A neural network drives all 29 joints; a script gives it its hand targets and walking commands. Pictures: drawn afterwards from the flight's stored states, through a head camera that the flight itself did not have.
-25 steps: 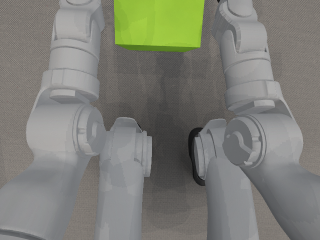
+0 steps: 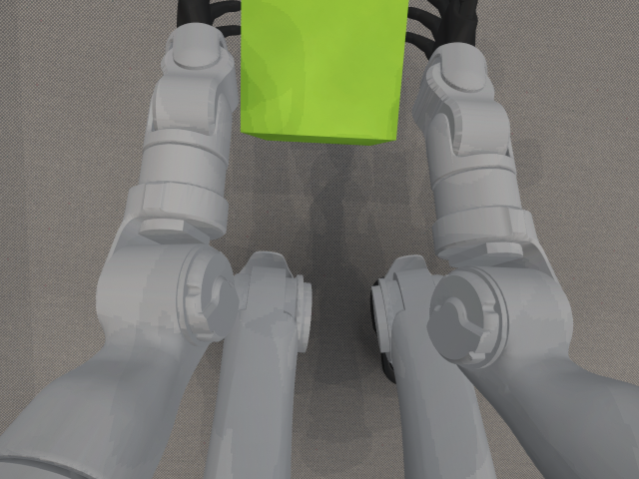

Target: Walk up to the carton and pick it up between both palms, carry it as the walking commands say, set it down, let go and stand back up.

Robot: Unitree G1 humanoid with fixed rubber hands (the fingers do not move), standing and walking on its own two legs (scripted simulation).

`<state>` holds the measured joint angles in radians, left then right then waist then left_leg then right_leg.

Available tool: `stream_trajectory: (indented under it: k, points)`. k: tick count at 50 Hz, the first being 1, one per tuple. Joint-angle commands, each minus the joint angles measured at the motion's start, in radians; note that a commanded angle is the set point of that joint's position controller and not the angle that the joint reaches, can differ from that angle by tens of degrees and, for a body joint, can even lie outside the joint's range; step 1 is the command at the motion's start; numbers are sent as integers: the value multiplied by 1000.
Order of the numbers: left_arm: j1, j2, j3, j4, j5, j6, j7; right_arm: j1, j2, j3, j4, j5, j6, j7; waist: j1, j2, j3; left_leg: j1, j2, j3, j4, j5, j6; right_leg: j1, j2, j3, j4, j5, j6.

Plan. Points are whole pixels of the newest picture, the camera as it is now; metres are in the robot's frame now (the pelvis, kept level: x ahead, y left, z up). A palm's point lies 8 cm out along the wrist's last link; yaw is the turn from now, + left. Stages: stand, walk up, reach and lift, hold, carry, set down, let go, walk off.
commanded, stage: reach and lift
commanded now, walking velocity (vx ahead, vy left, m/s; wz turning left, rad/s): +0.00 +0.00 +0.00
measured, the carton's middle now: (323, 34) +0.57 +0.05 -0.20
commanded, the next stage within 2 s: none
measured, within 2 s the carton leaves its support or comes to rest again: neither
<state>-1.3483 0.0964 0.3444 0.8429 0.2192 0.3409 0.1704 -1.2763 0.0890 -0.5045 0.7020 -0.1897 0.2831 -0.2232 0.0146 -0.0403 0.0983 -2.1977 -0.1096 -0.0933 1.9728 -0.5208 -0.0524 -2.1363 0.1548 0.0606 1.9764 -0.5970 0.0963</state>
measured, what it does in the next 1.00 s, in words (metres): rises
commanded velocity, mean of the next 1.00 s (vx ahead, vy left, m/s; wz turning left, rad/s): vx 0.00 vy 0.00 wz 0.00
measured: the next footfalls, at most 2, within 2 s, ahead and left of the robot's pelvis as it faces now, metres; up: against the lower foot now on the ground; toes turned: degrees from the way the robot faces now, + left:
none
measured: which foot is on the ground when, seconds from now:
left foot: down 0.00-1.00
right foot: down 0.00-1.00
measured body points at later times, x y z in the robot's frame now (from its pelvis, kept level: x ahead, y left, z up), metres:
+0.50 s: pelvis +0.00 +0.00 +0.05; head +0.30 +0.03 +0.38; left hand +0.53 +0.16 -0.05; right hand +0.53 -0.08 -0.04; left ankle +0.11 +0.12 -0.40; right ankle +0.10 -0.13 -0.40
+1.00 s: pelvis +0.01 +0.00 +0.10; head +0.26 +0.04 +0.47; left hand +0.50 +0.16 +0.03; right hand +0.50 -0.08 +0.04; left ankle +0.11 +0.12 -0.40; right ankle +0.10 -0.13 -0.40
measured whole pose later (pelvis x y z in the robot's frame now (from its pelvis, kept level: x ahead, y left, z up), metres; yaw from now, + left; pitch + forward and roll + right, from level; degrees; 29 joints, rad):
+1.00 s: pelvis +0.01 +0.00 +0.10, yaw +2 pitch +39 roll -3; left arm -1.09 -0.05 0.41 0.80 0.30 0.34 0.21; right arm -1.03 0.18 -0.53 0.68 -0.26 0.29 -0.22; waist -0.01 -0.02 -0.09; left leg -1.85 -0.13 -0.13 1.66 -0.48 -0.05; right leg -1.79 0.15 0.09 1.66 -0.55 0.08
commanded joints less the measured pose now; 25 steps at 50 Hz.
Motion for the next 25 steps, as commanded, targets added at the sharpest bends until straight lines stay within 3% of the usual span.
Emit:
stream_trajectory:
  k: [1,9,25]
  points:
    - [-621,-1055,-406,-55,-143,-64,-333,-702,945,509,45,120,-4,297,12,88,-1259,796,-43,163,-180,357,16,507,64,-161,-173,316,-57]
    - [-595,-1069,-369,-43,-111,-47,-334,-671,965,483,72,101,9,305,13,82,-1238,826,-49,162,-239,302,17,521,66,-161,-234,269,-59]
    - [-514,-1130,-394,-53,-107,-47,-333,-578,1038,528,41,96,12,299,10,76,-1299,889,-63,165,-321,339,17,670,65,-136,-338,333,-54]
